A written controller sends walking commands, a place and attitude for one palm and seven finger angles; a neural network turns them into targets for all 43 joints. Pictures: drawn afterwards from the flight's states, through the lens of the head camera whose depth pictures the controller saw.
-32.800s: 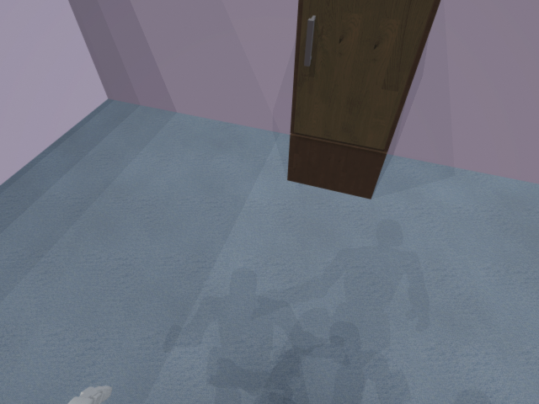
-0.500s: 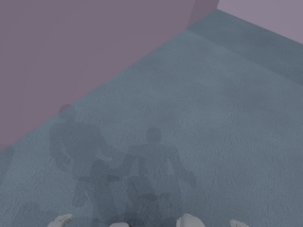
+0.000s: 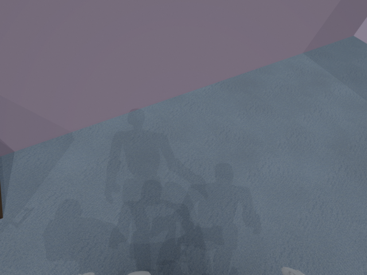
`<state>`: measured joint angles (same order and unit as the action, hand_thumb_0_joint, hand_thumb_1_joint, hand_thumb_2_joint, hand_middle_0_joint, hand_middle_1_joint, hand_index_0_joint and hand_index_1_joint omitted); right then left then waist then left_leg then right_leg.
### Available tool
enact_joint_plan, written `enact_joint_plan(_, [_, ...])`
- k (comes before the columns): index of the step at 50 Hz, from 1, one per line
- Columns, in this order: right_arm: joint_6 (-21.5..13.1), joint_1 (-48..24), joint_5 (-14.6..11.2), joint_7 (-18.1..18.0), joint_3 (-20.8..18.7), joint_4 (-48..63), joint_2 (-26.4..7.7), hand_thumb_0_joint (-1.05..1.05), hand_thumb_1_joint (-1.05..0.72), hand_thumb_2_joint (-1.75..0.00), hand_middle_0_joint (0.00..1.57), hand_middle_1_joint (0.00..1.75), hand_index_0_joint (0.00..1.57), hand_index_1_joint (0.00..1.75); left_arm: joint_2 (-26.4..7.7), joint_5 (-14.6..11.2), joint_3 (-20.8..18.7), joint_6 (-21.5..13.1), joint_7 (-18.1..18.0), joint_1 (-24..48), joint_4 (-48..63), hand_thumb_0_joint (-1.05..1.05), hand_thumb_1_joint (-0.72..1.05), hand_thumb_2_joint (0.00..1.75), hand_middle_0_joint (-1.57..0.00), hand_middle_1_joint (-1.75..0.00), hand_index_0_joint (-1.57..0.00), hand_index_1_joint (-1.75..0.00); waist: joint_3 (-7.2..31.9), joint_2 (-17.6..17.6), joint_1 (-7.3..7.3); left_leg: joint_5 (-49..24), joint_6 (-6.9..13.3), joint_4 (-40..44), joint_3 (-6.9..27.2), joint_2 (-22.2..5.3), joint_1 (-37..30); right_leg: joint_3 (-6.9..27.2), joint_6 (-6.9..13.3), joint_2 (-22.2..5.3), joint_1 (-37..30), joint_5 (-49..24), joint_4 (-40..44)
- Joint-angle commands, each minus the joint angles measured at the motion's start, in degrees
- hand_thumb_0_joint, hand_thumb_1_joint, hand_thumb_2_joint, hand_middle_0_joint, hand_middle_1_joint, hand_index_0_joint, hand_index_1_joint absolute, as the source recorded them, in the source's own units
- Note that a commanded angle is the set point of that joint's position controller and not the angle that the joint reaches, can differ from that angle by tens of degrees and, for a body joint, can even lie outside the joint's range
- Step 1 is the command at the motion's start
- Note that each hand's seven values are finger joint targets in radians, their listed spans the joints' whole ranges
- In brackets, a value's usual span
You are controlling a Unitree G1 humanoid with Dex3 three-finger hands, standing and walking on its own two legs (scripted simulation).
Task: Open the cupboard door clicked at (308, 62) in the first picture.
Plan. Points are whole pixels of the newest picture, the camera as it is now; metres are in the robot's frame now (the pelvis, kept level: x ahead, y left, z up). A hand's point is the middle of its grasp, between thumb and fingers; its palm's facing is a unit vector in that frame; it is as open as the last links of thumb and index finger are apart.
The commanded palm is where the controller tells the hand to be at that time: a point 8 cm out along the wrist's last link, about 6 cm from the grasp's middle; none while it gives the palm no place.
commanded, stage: turn to face it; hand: left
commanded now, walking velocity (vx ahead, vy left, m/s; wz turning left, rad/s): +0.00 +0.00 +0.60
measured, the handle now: out of the picture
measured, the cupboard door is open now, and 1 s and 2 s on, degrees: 44 44 44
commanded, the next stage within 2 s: none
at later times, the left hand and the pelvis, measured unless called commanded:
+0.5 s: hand out of the picture +0.05 +0.18 -0.14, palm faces +0.25 -0.92 -0.29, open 7.4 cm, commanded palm none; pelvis +0.00 -0.04 +0.01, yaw +17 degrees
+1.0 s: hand out of the picture -0.06 +0.21 -0.15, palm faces +0.58 -0.77 -0.26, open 7.4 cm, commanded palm none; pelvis -0.01 -0.02 +0.01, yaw +35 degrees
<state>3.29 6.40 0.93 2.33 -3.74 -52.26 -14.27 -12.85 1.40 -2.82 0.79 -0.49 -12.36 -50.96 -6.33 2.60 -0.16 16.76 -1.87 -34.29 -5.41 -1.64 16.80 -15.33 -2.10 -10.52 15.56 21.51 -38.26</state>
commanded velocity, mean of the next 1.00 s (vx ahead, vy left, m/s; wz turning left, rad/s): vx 0.00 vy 0.00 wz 0.60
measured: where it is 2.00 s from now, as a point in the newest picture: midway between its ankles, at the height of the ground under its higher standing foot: outside the picture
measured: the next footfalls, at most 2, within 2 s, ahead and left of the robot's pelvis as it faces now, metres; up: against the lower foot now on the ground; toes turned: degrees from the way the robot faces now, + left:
right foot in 0.40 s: +0.05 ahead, -0.15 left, +0.00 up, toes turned +10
left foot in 0.76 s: -0.02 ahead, +0.09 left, +0.00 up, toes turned +34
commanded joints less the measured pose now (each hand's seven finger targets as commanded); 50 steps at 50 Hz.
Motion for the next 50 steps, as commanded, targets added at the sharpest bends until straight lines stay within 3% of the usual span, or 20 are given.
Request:
enact_joint_plan(1, [-1.56,12.97,0.42,-1.68,-3.97,0.87,-15.61,0.0,-0.9,-0.9,0.2,0.3,0.2,0.3,-7.05,-0.21,-1.61,0.39,-0.65,6.87,8.21,0.0,0.9,0.9,-0.2,-0.3,-0.2,-0.3,12.93,-14.87,-6.66,-36.94,15.62,12.14,27.77,-23.58,-17.1,12.0,-2.52,2.63,19.94,16.87,-26.1])
enact_joint_plan(2, [-1.79,11.21,0.53,-2.57,-3.86,1.33,-14.7,0.0,-0.9,-0.9,0.2,0.3,0.2,0.3,-5.84,-0.48,-1.81,0.54,-0.91,7.7,7.17,0.0,0.9,0.9,-0.2,-0.3,-0.2,-0.3,12.84,-17.19,-5.58,-34.95,15.03,11.87,26.53,-20.48,-15.74,14.08,-2.6,2.75,21.34,13.68,-28.62])
enact_joint_plan(6, [-2.41,2.8,0.44,-3.03,-2.33,3.64,-10.61,0.0,-0.9,-0.9,0.2,0.3,0.2,0.3,-6.65,-0.37,-2.14,1.03,0.02,4.31,3.49,0.0,0.9,0.9,-0.2,-0.3,-0.2,-0.3,8.47,-11.08,-0.82,-27.1,10.44,13.9,17.51,-12.31,-7.92,15.4,-2.95,4.06,16.92,2.29,-27.73])
enact_joint_plan(13, [-1.88,3.47,0.69,-2.56,-2.96,3.52,-11.3,0.0,-0.9,-0.9,0.2,0.3,0.2,0.3,-5.49,-0.79,-1.68,0.68,-0.16,5.59,5.16,0.0,0.9,0.9,-0.2,-0.3,-0.2,-0.3,9.37,-11.02,-1.49,-22.41,10.84,12.79,21.47,-10.69,-6.5,13.92,-2.41,7.99,8.85,3.72,-9.51])
enact_joint_plan(17, [-1.3,0.46,0.22,-2.52,-3.35,4.67,-10.74,0.0,-0.9,-0.9,0.2,0.3,0.2,0.3,-6.23,-1.07,-2.04,-0.24,-0.52,0.06,4.26,0.0,0.9,0.9,-0.2,-0.3,-0.2,-0.3,10.44,-11.67,1.21,-20.54,8.34,7.89,23.22,-7.49,0.8,12.44,-1.45,10.1,-5.2,-4.66,7.7])
enact_joint_plan(18, [-1.32,0.16,-0.25,-2.33,-3.14,5.23,-9.06,0.0,-0.9,-0.9,0.2,0.3,0.2,0.3,-8.37,-0.81,-2.58,-0.83,-0.87,-2.69,3.91,0.0,0.9,0.9,-0.2,-0.3,-0.2,-0.3,11.76,-6.71,2.68,-13.53,5.7,3.46,21.66,-4.59,6.46,15.8,-0.58,6.27,-13.34,-8.81,16.12])
enact_joint_plan(19, [-1.41,0.41,-0.75,-1.92,-2.63,6.41,-5.4,0.0,-0.9,-0.9,0.2,0.3,0.2,0.3,-13.47,0.2,-3.71,-1.34,-1.47,-4.5,3.61,0.0,0.9,0.9,-0.2,-0.3,-0.2,-0.3,11.82,10.08,3.48,4.53,0.93,-8.67,11.84,3.65,17.72,30.71,4.41,-8.65,-19.99,-12.16,21.86])
enact_joint_plan(20, [-1.37,-0.71,-0.43,-1.65,-2.79,7.27,-5.85,0.0,-0.9,-0.9,0.2,0.3,0.2,0.3,-15.36,0.31,-3.52,-1.17,-1.58,-3.27,4.26,0.0,0.9,0.9,-0.2,-0.3,-0.2,-0.3,10.1,12.06,3.55,19.28,-0.6,-22.96,7.89,5.29,17.82,35.27,10.86,-19.05,-13.31,-20.73,22.34])
enact_joint_plan(22, [-0.23,-0.7,0.05,-1.46,-2.94,4.93,-6.23,0.0,-0.9,-0.9,0.2,0.3,0.2,0.3,-10.79,-0.24,-2.42,-1.33,-1.92,1.29,4.76,0.0,0.9,0.9,-0.2,-0.3,-0.2,-0.3,6.03,11.8,0.93,13.75,-0.84,-37.02,9.68,1.36,18.4,28.56,11.11,-13.05,-7.14,-23.88,20.24])
enact_joint_plan(23, [0.08,-0.08,0.14,-1.05,-2.77,3.94,-5.62,0.0,-0.9,-0.9,0.2,0.3,0.2,0.3,-8.7,-0.39,-1.9,-1.35,-1.8,3.53,5.34,0.0,0.9,0.9,-0.2,-0.3,-0.2,-0.3,5.16,9.3,-0.5,9.65,-1.47,-38.68,8.71,0.36,18.26,21.78,9.64,-9.75,-6.88,-27.32,18.67])
enact_joint_plan(25, [0.22,0.47,-0.12,-0.54,-2.14,3.34,-4.11,0.0,-0.9,-0.9,0.2,0.3,0.2,0.3,-7.77,-0.2,-1.76,-1.56,-1.78,3.41,5.61,0.0,0.9,0.9,-0.2,-0.3,-0.2,-0.3,6.85,9.47,-0.73,7.58,-2.33,-34.3,6.17,0.1,17.03,15.18,7.83,-7.39,-9.78,-33.65,16.98])
enact_joint_plan(32, [-0.55,-5.45,-0.42,-0.22,-0.69,4.33,-2.14,0.0,-0.9,-0.9,0.2,0.3,0.2,0.3,-11.3,0.28,-3.26,-1.43,-1.54,-3.93,2.86,0.0,0.9,0.9,-0.2,-0.3,-0.2,-0.3,8.54,9.22,3.33,10.08,-1.81,-10.69,-0.41,1.23,10.14,10.82,8.12,-9.86,-16.47,-44.03,11.93])
enact_joint_plan(34, [-0.82,-4.21,-0.53,-0.37,-0.69,4.38,-2.73,0.0,-0.9,-0.9,0.2,0.3,0.2,0.3,-12.08,0.23,-3.49,-1.31,-1.36,-3.91,2.42,0.0,0.9,0.9,-0.2,-0.3,-0.2,-0.3,9.11,9.48,2.66,7.92,-1.05,-5.64,-1.46,1.81,6.2,10.19,7.52,-10.59,-14.9,-43.46,10.04])
enact_joint_plan(36, [-1.26,0.05,-0.26,-0.51,-1.23,3.63,-4.39,0.0,-0.9,-0.9,0.2,0.3,0.2,0.3,-12.25,-0.21,-3.78,-1.21,-1.02,-2.17,2.56,0.0,0.9,0.9,-0.2,-0.3,-0.2,-0.3,10.74,8.07,-0.25,-0.36,-0.01,4.78,-1.98,2.32,-3.03,6.74,4.53,-9.7,-10.4,-39.62,3.48])
enact_joint_plan(37, [-1.78,4.68,0.04,-0.65,-2.14,2.54,-7.84,0.0,-0.9,-0.9,0.2,0.3,0.2,0.3,-11.4,-0.67,-3.66,-1.03,-0.73,-1.08,3.39,0.0,0.9,0.9,-0.2,-0.3,-0.2,-0.3,13.61,0.64,-3.25,-12.17,2.23,9.86,2.99,-2.23,-14.33,4.6,1.69,-7.99,-1.69,-30.86,-6.17])
enact_joint_plan(38, [-2.11,9.43,0.6,-1.06,-4.07,2.13,-15.04,0.0,-0.9,-0.9,0.2,0.3,0.2,0.3,-6.9,-1.05,-2.52,-0.73,-0.09,0.5,6.07,0.0,0.9,0.9,-0.2,-0.3,-0.2,-0.3,15.12,-19.4,-5.84,-35.56,11.33,11.08,26.57,-19.44,-23.46,3.54,-2.98,1.52,16.44,9.58,-20.53])
enact_joint_plan(39, [-1.45,12.82,0.22,-1.42,-4.06,0.85,-16.96,0.0,-0.9,-0.9,0.2,0.3,0.2,0.3,-7.01,-0.41,-1.77,0.13,-0.59,4.36,8.14,0.0,0.9,0.9,-0.2,-0.3,-0.2,-0.3,14.6,-16.43,-6.7,-40.0,16.47,11.31,28.44,-24.52,-19.69,10.85,-2.23,2.76,18.75,18.54,-26.26])
enact_joint_plan(41, [-1.81,9.07,0.37,-2.94,-3.43,2.04,-13.58,0.0,-0.9,-0.9,0.2,0.3,0.2,0.3,-6.81,-0.54,-1.99,0.58,-1.08,7.32,6.59,0.0,0.9,0.9,-0.2,-0.3,-0.2,-0.3,11.17,-15.46,-5.3,-34.38,14.7,12.02,25.5,-19.12,-13.82,15.29,-2.48,2.8,20.34,12.2,-30.63])
enact_joint_plan(44, [-2.37,3.04,0.34,-3.1,-2.15,3.66,-10.82,0.0,-0.9,-0.9,0.2,0.3,0.2,0.3,-6.76,-0.36,-2.31,1.08,-0.13,3.39,3.64,0.0,0.9,0.9,-0.2,-0.3,-0.2,-0.3,8.84,-10.15,-0.99,-28.55,10.81,13.92,17.87,-12.47,-9.47,15.59,-2.92,3.68,17.38,2.51,-29.69])
enact_joint_plan(50, [-2.31,4.32,0.41,-2.66,-2.42,3.24,-10.97,0.0,-0.9,-0.9,0.2,0.3,0.2,0.3,-6.39,-0.45,-2.07,0.99,-0.13,5.02,4.37,0.0,0.9,0.9,-0.2,-0.3,-0.2,-0.3,8.53,-8.86,-1.32,-20.24,11.27,15.01,20.68,-11.26,-7.66,15.26,-3.17,5.69,13.95,2.02,-19.84])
